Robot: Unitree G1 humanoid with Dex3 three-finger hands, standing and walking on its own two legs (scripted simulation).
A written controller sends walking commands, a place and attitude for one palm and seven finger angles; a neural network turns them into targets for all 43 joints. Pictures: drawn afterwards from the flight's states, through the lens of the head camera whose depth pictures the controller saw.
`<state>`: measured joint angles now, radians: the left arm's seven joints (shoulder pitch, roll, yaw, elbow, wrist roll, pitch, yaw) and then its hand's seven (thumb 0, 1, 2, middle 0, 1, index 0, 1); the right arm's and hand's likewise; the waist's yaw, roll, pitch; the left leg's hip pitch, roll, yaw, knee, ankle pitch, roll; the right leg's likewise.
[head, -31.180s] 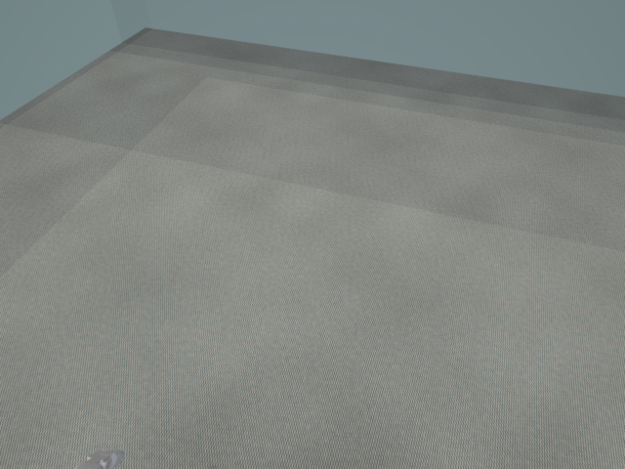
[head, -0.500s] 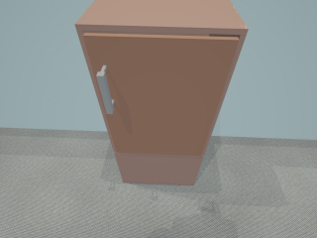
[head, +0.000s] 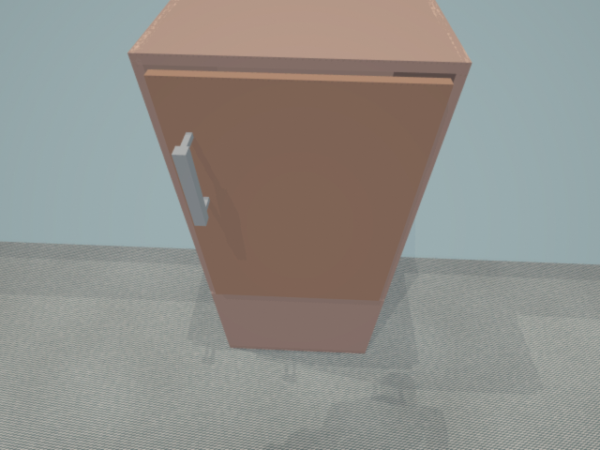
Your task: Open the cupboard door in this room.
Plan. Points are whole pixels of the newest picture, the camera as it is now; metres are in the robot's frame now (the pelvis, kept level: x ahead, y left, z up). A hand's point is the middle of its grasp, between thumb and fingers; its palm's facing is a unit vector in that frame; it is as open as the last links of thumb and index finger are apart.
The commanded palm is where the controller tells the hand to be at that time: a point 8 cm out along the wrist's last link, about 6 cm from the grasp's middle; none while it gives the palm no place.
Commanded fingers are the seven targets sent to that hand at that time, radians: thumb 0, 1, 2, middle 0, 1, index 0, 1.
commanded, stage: come to a stop and stand still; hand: left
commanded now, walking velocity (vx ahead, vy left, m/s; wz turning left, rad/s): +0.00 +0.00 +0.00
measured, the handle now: (195, 181) +0.50 +0.21 +0.06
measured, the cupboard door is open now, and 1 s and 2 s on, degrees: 0 0 0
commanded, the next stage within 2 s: look again from close up in 0.34 s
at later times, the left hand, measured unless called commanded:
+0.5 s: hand out of the picture +0.02 +0.19 -0.17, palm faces +0.03 -0.97 -0.23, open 7.3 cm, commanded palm none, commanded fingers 0.00 0.90 0.90 -0.20 -0.30 -0.20 -0.30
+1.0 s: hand out of the picture +0.02 +0.17 -0.17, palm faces +0.04 -0.98 -0.20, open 7.3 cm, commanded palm none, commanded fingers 0.00 0.90 0.90 -0.20 -0.30 -0.20 -0.30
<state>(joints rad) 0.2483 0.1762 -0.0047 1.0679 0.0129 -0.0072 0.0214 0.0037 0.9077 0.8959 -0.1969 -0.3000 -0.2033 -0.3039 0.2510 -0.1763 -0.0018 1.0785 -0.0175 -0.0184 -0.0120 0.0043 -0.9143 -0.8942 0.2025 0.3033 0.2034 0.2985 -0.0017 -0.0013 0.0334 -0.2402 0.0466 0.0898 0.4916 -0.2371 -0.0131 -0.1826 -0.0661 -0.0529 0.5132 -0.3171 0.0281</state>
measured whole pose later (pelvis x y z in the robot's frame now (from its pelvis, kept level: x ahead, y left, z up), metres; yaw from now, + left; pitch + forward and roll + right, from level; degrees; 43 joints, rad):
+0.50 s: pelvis +0.01 -0.01 +0.00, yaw +0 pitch -1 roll +1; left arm 0.25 0.21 0.00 1.11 0.01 -0.01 0.02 0.00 0.91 0.90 -0.20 -0.30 -0.20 -0.30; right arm 0.20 -0.18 0.00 1.11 -0.02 -0.02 -0.02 0.00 -0.91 -0.89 0.20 0.30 0.20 0.30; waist 0.01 -0.01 0.03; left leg -0.20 0.06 0.08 0.45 -0.24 -0.03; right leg -0.14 -0.05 -0.06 0.47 -0.32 0.02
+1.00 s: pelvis +0.01 -0.01 +0.00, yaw +1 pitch -1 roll +1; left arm 0.26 0.18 0.00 1.12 0.01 -0.01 0.02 0.00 0.91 0.90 -0.20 -0.30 -0.20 -0.30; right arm 0.24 -0.16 0.00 1.14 -0.02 -0.02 -0.02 0.00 -0.91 -0.89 0.20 0.30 0.20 0.30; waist 0.01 -0.01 0.03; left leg -0.19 0.06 0.07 0.43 -0.22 -0.04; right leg -0.13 -0.05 -0.07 0.45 -0.31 0.01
